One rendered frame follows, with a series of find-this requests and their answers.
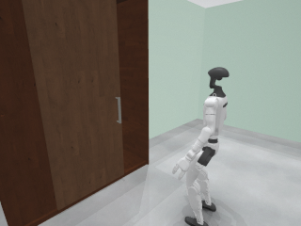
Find handle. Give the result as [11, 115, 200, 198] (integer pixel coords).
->
[0, 115, 13, 153]
[115, 97, 121, 123]

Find wardrobe door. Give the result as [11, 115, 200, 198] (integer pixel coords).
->
[22, 0, 124, 211]
[0, 0, 57, 226]

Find robot left forearm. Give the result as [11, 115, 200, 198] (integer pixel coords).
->
[185, 127, 212, 162]

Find robot right foot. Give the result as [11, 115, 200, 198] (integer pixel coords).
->
[201, 200, 216, 212]

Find robot torso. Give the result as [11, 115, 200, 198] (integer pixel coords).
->
[202, 93, 228, 157]

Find left robot upper arm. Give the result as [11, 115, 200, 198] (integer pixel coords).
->
[202, 97, 218, 137]

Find robot left hand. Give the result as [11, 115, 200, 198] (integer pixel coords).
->
[172, 157, 191, 180]

